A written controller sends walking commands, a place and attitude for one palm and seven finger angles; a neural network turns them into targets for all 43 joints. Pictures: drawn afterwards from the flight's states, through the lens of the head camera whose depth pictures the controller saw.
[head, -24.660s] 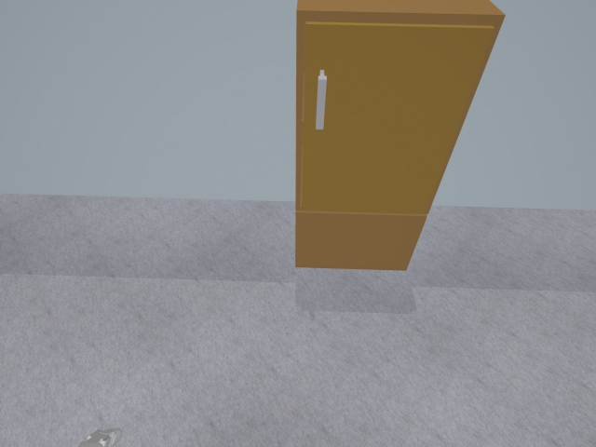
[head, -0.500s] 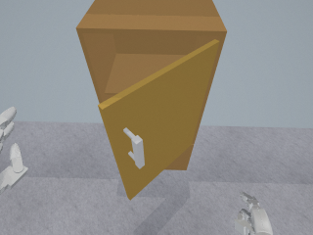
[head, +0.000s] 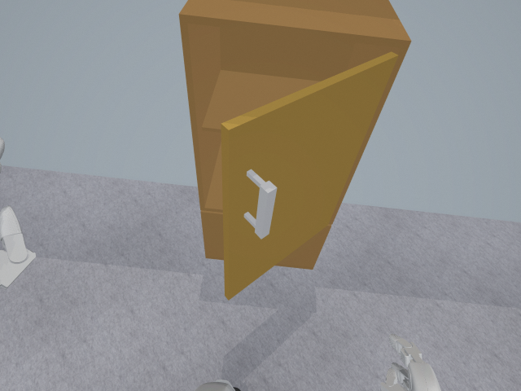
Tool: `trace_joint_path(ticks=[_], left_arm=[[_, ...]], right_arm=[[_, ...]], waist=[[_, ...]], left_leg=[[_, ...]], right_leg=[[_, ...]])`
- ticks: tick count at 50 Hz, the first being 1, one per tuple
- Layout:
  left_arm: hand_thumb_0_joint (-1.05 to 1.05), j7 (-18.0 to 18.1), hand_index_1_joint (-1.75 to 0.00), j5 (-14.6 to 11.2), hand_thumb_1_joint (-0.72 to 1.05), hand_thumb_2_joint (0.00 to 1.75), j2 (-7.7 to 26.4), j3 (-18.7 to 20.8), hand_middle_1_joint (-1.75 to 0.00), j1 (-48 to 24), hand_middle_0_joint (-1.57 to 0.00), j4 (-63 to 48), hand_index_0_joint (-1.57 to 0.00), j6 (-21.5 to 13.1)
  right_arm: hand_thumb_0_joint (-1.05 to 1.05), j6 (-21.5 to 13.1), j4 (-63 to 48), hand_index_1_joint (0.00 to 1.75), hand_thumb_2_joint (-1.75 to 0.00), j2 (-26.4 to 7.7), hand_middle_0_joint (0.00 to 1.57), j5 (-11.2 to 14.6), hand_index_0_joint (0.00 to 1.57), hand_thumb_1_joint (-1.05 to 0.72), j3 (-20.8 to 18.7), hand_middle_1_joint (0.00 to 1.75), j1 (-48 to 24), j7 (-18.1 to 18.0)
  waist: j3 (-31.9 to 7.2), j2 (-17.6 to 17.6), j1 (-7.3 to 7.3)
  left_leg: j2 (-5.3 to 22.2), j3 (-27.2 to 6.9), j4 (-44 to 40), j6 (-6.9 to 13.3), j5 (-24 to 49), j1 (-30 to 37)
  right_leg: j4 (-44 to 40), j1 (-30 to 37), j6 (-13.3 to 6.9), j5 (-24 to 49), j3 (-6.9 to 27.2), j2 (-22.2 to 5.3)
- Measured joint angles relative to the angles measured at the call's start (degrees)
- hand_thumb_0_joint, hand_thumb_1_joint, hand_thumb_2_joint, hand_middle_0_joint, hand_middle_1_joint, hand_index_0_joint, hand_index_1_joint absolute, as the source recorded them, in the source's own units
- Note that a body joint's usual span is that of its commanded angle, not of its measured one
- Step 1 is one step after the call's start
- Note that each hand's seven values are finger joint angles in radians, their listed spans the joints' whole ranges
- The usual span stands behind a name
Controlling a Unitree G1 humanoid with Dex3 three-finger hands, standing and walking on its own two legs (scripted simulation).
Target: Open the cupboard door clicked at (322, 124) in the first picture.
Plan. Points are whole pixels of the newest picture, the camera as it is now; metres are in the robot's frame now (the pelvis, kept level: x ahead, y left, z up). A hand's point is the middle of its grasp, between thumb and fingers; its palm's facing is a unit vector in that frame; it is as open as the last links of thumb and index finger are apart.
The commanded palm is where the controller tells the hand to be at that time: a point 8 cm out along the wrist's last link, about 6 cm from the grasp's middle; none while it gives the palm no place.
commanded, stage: step back with the hand held close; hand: left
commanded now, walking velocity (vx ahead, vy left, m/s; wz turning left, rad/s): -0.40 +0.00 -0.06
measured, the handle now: (257, 205) +0.42 +0.03 +0.03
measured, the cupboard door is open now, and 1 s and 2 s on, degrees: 45 45 45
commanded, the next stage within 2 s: stop stepping back and stand still in 0.20 s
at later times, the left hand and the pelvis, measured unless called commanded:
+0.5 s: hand out of the picture +0.10 +0.22 +0.19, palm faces +0.28 -0.80 -0.52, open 7.4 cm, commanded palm +0.05 +0.27 +0.19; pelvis -0.11 -0.02 +0.00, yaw -5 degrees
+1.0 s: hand out of the picture +0.07 +0.26 +0.19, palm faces +0.35 -0.78 -0.53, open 7.4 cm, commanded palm +0.01 +0.30 +0.19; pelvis -0.15 +0.01 +0.00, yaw -4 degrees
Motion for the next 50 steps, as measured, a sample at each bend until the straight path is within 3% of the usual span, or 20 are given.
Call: trace_joint_path(ticks=[4,7,10,11,13,17,19,21,22,24,26,27,30,33,34,38,41,44,48,50], left_arm=[[0.01,0.51,-0.31,-1.45,0.89,0.9,0.47,1.97,-0.3,1.12,-0.21,0.09,-0.21,0.06],[0.01,0.37,-0.3,-2.97,0.9,0.9,-0.27,1.08,-0.3,2.13,-0.2,-0.37,-0.21,0.69],[0.01,-0.33,-0.3,-3.9,0.9,0.9,0.28,-0.1,-0.3,2.34,-0.2,-1.53,-0.2,0.55],[0.01,-0.58,-0.3,-4.09,0.9,0.9,1.06,-0.02,-0.3,2.3,-0.2,-2.24,-0.2,0.19],[0.01,-1.67,-0.3,-4.06,0.9,0.9,0.87,-1.82,-0.3,0.92,-0.2,-2.06,-0.2,-0.54],[0.01,-3.22,-0.31,-4.89,0.89,0.9,4.43,-1.36,-0.3,-1.34,-0.21,-2.85,-0.21,0.35],[0.01,-3.42,-0.31,-5.49,0.89,0.9,6.22,0.56,-0.3,-1.12,-0.21,-3.23,-0.21,0.87],[0.01,-2.96,-0.31,-6.01,0.89,0.9,7.65,2.84,-0.3,1.27,-0.21,-3.94,-0.21,1.43],[0.01,-2.69,-0.31,-6.03,0.89,0.9,7.85,3.56,-0.3,3.02,-0.21,-4.28,-0.21,1.5],[0.01,-2.49,-0.31,-5.9,0.89,0.9,6.82,3.69,-0.3,7.26,-0.21,-5.06,-0.21,1.64],[0.01,-2.75,-0.31,-5.39,0.89,0.9,4.48,3.62,-0.3,9.82,-0.21,-4.09,-0.22,1.55],[0.01,-2.59,-0.31,-5.01,0.89,0.9,3.28,3.6,-0.3,9.93,-0.21,-2.65,-0.22,1.35],[0.01,-1.14,-0.31,-3.37,0.89,0.9,-0.41,2.04,-0.3,4.79,-0.21,3.19,-0.21,1.33],[0.01,0.49,-0.3,-2.05,0.89,0.9,-4.64,-1.41,-0.3,-1.53,-0.21,6.79,-0.21,2.55],[0.01,0.82,-0.3,-1.95,0.89,0.9,-5.39,-2.36,-0.3,-2.65,-0.2,6.7,-0.21,3.19],[0.01,0.47,-0.3,-1.65,0.9,0.9,-3.1,-2.42,-0.3,-0.03,-0.2,1.92,-0.2,4.39],[0.02,-0.52,-0.3,-2.02,0.9,0.9,1.64,-0.54,-0.3,4.48,-0.2,-2.95,-0.2,2.96],[0.01,-0.97,-0.3,-2.53,0.89,0.9,4.29,1.35,-0.3,5.68,-0.21,-3.98,-0.21,0.35],[0.01,-1.04,-0.31,-3.4,0.89,0.9,4.13,2.03,-0.3,4.94,-0.21,-0.94,-0.21,-1.08],[0.01,-0.87,-0.31,-3.41,0.89,0.9,2.44,1.76,-0.3,5.12,-0.21,1.35,-0.21,-0.58]], right_arm=[[0.01,-0.72,1.12,0.3,-0.9,1.75,0.21,-0.05,0.2,-0.9,0.45,0.3,-0.3,1.17],[0.01,-1.51,1.24,0.3,-0.9,2.44,0.21,-0.07,0.2,-0.9,1.0,0.3,-2.07,2.04],[0.01,-1.68,0.45,0.3,-0.9,2.56,0.21,-0.14,0.2,-0.9,1.61,0.3,-5.47,2.8],[0.01,-1.6,0.24,0.3,-0.9,2.54,0.21,-0.05,0.2,-0.9,1.95,0.3,-7.07,2.82],[0.01,-1.34,1.62,0.3,-0.9,1.6,0.21,-0.16,0.2,-0.9,2.15,0.3,-9.43,2.14],[0.01,-1.01,1.87,0.3,-0.9,2.11,0.21,0.57,0.2,-0.9,1.69,0.3,-9.49,1.42],[0.01,-1.34,0.5,0.3,-0.9,2.24,0.21,0.32,0.2,-0.9,1.44,0.3,-8.75,1.91],[0.01,-0.99,-1.4,0.3,-0.9,1.94,0.21,0.29,0.2,-0.9,1.33,0.3,-7.41,2.21],[0.01,-0.46,-1.9,0.3,-0.9,1.51,0.21,0.59,0.2,-0.9,1.15,0.3,-6.61,2.32],[0.01,0.98,-0.55,0.3,-0.9,0.67,0.21,0.6,0.2,-0.9,0.38,0.3,-3.87,2.52],[0.01,2.26,2.35,0.3,-0.9,0.27,0.21,0.73,0.2,-0.9,-0.49,0.3,-0.49,2.14],[0.01,2.57,3.46,0.3,-0.9,0.16,0.21,0.82,0.2,-0.9,-0.57,0.3,1.11,1.7],[0.01,0.95,5.07,0.3,-0.9,-0.87,0.2,0.87,0.2,-0.9,-0.33,0.3,4.48,-0.13],[0.01,-1.86,5.1,0.3,-0.9,-3.57,0.2,0.54,0.2,-0.9,-0.6,0.3,5.4,-1.32],[0.01,-2.45,5.01,0.3,-0.9,-3.96,0.2,0.59,0.2,-0.9,-0.94,0.3,4.68,-1.43],[0.01,-3.6,2.6,0.3,-0.9,-0.9,0.2,0.58,0.2,-0.91,-0.38,0.3,0.44,0.34],[0.01,-4.91,0.13,0.3,-0.9,2.28,0.2,0.46,0.2,-0.91,1.05,0.3,-0.12,1.95],[0.01,-4.47,-0.53,0.3,-0.9,3.54,0.2,0.67,0.2,-0.9,2.41,0.3,-0.66,2.74],[0.01,-2.31,1.23,0.3,-0.9,2.95,0.21,1.36,0.2,-0.9,2.16,0.3,-1.44,2.84],[0.01,-1.32,2.37,0.3,-0.9,2.0,0.21,1.46,0.2,-0.9,1.88,0.3,-1.11,2.54]], waist=[[-3.4,-0.41,0.92],[-4.92,-1.13,1.92],[-4.21,-3.19,3.3],[-3.32,-4.4,3.85],[-0.84,-2.23,3.57],[1.73,-3.01,1.46],[2.11,-3.32,-0.02],[1.58,-3.42,-1.96],[1.19,-3.29,-2.83],[-2.19,-4.12,-1.88],[-6.94,-5.24,0.0],[-8.78,-5.89,0.84],[-9.88,-6.71,2.3],[-7.61,-4.03,1.62],[-6.36,-3.6,0.95],[-1.22,-5.66,-0.12],[-0.81,-5.4,-1.63],[-0.95,-2.88,-1.82],[-1.59,-1.13,-1.3],[-2.35,-1.21,-0.52]], left_leg=[[0.97,0.3,-6.84,-0.89,4.56,-1.14],[1.43,1.5,-12.61,-1.93,8.81,-2.45],[1.34,4.47,-13.71,-2.96,11.47,-5.53],[1.33,6.06,-11.33,-2.99,10.87,-7.4],[2.86,4.81,-7.3,-3.16,9.01,-8.52],[2.65,4.31,-9.66,-1.79,11.9,-5.04],[2.56,3.9,-12.16,-2.08,13.87,-3.51],[1.86,2.98,-11.4,-3.61,11.42,-4.29],[1.23,2.18,-5.47,-5.19,3.72,-6.54],[-1.2,-0.19,17.02,-7.43,-6.96,-12.12],[-1.42,-0.01,31.52,-8.11,-8.31,-13.46],[-0.52,0.66,32.69,-8.09,-8.43,-11.94],[2.65,1.54,20.55,-6.16,-12.15,-2.54],[4.67,0.77,0.63,-4.54,-10.77,8.71],[4.43,0.59,-2.37,-6.0,-13.69,10.16],[2.93,3.14,-0.79,-6.87,-12.33,11.56],[3.65,3.51,-0.7,-7.15,-12.62,12.07],[5.54,2.75,1.55,-7.63,-13.29,10.61],[4.48,1.62,13.98,-5.91,-18.18,4.95],[3.64,2.45,14.83,-5.31,-19.05,4.21]], right_leg=[[-0.92,6.95,-0.95,-5.96,-0.7,0.27],[-12.66,13.5,-2.2,-8.57,-1.68,-0.42],[-27.11,18.57,-4.32,-1.31,-0.65,-2.49],[-29.59,19.15,-3.09,-2.52,0.78,-3.6],[-27.79,18.99,-1.03,-5.62,1.05,-1.78],[-14.42,14.62,0.16,-7.66,0.25,-1.27],[-9.59,11.56,-0.79,-12.39,-0.22,-0.5],[-13.61,10.95,-2.83,-12.38,-2.48,-0.8],[-14.43,10.77,-3.48,-7.94,-3.52,-1.28],[-14.42,9.43,-3.61,-3.29,-3.22,-2.64],[-17.04,8.88,-2.91,-2.43,-2.19,-3.7],[-19.25,8.98,-2.64,-1.17,-2.16,-4.36],[-23.26,9.19,-1.71,1.65,-3.03,-5.51],[-21.09,8.0,-0.67,0.88,-5.87,-5.89],[-18.86,6.98,-0.22,-0.08,-6.44,-6.51],[-12.1,5.02,-0.42,1.11,-3.81,-8.18],[-14.11,6.22,-0.84,0.54,-4.66,-7.04],[-17.89,7.73,-1.72,0.92,-6.0,-5.14],[-18.11,7.25,-2.2,2.07,-6.41,-5.02],[-18.78,7.55,-1.92,2.58,-5.75,-5.45]])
